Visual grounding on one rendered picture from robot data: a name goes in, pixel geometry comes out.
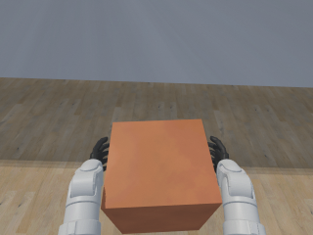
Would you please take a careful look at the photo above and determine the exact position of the left robot forearm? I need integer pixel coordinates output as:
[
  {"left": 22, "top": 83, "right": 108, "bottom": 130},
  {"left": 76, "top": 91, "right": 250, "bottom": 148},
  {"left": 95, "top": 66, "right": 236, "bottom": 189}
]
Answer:
[{"left": 58, "top": 159, "right": 104, "bottom": 235}]

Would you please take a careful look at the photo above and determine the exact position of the right robot forearm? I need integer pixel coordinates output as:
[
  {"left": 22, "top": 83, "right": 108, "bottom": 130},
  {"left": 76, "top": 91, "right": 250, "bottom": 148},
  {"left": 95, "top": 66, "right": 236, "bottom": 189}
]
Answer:
[{"left": 216, "top": 159, "right": 267, "bottom": 235}]

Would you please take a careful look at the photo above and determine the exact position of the right robot hand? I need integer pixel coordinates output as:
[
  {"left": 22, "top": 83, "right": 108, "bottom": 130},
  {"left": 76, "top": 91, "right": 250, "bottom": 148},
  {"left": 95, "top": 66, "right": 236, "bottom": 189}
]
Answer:
[{"left": 207, "top": 136, "right": 229, "bottom": 173}]

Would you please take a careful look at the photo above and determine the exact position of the left robot hand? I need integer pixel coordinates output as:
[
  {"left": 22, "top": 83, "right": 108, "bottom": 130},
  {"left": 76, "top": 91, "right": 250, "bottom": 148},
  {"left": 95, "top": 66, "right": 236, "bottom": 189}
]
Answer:
[{"left": 89, "top": 136, "right": 110, "bottom": 171}]

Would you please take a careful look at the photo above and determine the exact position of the carton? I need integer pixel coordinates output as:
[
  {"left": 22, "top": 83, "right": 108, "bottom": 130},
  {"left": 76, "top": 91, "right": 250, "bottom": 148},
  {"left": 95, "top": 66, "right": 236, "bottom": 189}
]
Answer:
[{"left": 101, "top": 118, "right": 223, "bottom": 234}]

